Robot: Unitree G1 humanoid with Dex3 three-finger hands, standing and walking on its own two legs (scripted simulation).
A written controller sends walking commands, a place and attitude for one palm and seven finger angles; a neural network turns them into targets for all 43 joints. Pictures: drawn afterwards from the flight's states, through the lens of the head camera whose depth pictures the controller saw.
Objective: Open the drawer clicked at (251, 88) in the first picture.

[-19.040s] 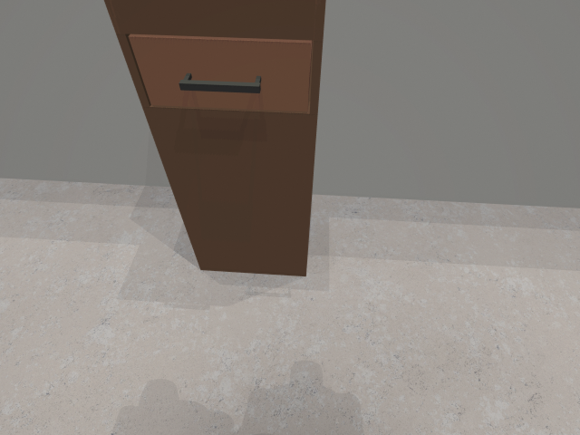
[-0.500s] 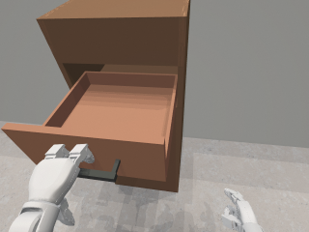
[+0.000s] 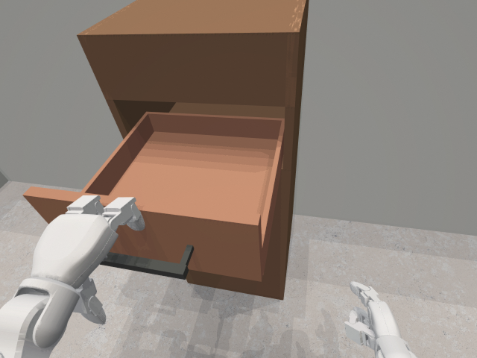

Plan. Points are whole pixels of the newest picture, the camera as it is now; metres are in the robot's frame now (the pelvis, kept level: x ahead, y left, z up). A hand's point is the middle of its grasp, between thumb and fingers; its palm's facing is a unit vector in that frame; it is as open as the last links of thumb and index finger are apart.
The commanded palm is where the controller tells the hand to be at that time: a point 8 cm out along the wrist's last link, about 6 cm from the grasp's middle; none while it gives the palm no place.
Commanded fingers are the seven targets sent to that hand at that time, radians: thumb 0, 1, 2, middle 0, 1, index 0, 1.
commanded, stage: lift the hand off the handle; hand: left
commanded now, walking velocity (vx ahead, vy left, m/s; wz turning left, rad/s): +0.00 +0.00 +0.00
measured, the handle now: (138, 253) +0.23 +0.22 +0.08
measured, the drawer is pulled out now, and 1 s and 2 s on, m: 0.30 0.30 0.30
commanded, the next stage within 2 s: draw the hand back to the body in 0.50 s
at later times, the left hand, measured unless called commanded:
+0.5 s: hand (93, 189) +0.23 +0.22 +0.23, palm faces +0.30 -0.09 -0.95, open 13.8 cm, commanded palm +0.17 +0.22 +0.28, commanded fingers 0.00 -0.50 0.30 -0.30 -1.20 -0.30 -1.20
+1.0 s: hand (89, 216) +0.21 +0.23 +0.21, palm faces +0.16 -0.05 -0.99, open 13.9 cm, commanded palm +0.16 +0.24 +0.27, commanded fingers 0.00 -0.50 0.30 -0.30 -1.20 -0.30 -1.20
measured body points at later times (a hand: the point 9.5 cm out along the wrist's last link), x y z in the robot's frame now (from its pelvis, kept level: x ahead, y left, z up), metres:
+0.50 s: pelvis -0.01 +0.00 +0.00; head -0.03 -0.06 +0.45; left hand +0.21 +0.23 +0.28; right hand +0.25 -0.18 -0.07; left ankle +0.03 +0.11 -0.74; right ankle -0.01 -0.10 -0.74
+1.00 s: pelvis +0.00 -0.01 +0.00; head -0.02 -0.07 +0.44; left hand +0.19 +0.23 +0.26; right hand +0.24 -0.20 -0.09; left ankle +0.03 +0.11 -0.74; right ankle -0.01 -0.10 -0.74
